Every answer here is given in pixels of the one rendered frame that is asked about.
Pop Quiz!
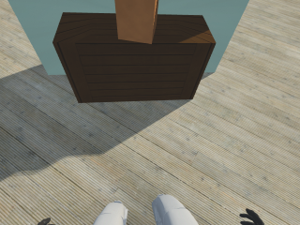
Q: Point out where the robot right hand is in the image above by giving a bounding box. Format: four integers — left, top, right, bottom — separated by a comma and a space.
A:
239, 208, 264, 225

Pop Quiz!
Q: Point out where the right robot thigh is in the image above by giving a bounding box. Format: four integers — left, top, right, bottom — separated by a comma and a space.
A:
151, 194, 199, 225

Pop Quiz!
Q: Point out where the robot thigh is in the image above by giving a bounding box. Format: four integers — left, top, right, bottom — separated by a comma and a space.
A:
93, 202, 128, 225
151, 194, 199, 225

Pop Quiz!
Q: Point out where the left robot thigh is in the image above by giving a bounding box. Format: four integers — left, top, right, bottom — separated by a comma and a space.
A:
93, 202, 128, 225

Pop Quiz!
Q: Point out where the carton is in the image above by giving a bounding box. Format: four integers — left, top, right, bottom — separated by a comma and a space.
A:
114, 0, 159, 44

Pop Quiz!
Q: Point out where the pedestal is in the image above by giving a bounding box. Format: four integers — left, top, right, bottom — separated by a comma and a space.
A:
52, 12, 216, 103

